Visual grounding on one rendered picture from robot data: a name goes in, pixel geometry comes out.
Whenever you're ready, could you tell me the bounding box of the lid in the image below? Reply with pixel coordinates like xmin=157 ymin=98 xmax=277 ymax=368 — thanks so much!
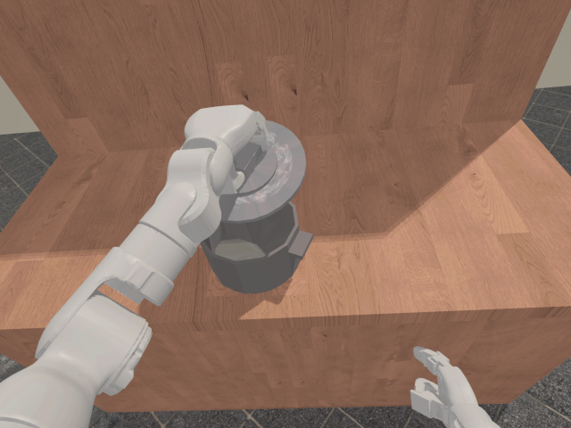
xmin=219 ymin=120 xmax=307 ymax=224

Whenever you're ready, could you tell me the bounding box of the right robot hand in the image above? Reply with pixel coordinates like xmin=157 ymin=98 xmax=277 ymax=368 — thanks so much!
xmin=410 ymin=346 xmax=478 ymax=428

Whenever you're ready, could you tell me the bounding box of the robot left forearm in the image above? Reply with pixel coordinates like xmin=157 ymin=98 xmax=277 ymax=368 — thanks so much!
xmin=35 ymin=134 xmax=233 ymax=359

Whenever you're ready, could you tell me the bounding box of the knob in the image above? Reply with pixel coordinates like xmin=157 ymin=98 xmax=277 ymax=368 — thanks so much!
xmin=233 ymin=142 xmax=262 ymax=177

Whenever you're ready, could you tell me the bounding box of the pot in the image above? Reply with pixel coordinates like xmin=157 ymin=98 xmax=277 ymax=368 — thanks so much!
xmin=201 ymin=202 xmax=313 ymax=294

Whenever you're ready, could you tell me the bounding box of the table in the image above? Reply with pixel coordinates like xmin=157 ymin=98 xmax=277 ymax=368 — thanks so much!
xmin=0 ymin=0 xmax=571 ymax=413

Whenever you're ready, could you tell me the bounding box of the robot left upper arm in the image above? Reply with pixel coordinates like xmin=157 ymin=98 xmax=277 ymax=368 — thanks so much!
xmin=0 ymin=290 xmax=152 ymax=428

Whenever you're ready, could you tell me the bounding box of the robot right forearm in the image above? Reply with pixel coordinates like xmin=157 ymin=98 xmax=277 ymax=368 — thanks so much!
xmin=448 ymin=402 xmax=500 ymax=428

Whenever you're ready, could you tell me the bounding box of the left robot hand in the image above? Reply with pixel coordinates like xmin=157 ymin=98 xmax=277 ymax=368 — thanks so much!
xmin=184 ymin=104 xmax=269 ymax=194

